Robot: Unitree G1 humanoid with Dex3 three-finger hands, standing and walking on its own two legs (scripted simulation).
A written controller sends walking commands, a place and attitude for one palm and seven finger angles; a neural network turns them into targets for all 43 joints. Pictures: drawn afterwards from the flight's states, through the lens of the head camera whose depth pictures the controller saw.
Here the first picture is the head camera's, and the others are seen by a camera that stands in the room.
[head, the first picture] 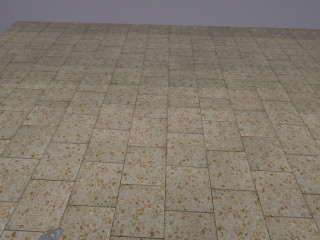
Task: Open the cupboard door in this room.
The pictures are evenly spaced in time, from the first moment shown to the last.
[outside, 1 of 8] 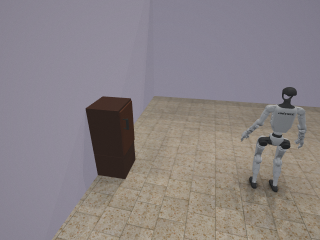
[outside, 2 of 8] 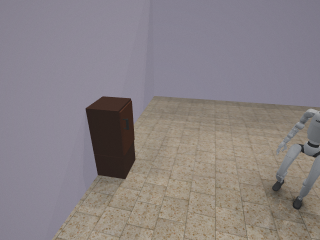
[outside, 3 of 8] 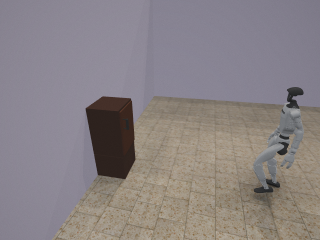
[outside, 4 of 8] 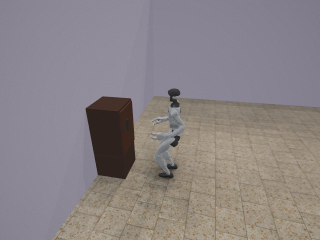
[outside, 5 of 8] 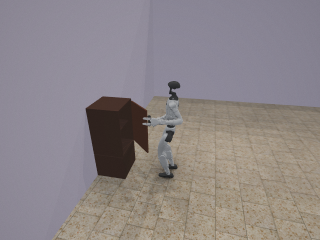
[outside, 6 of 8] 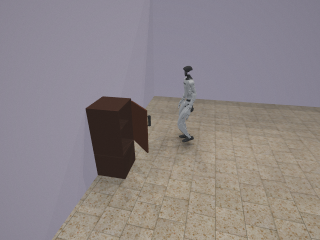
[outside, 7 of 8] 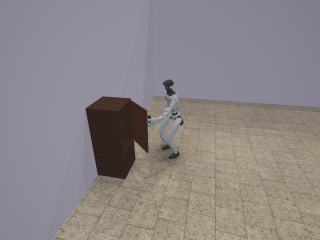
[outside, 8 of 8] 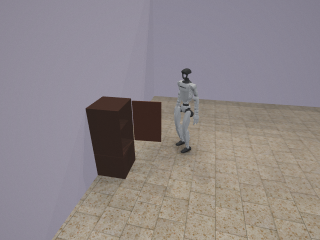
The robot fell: no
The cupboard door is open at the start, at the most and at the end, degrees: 0 96 94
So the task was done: yes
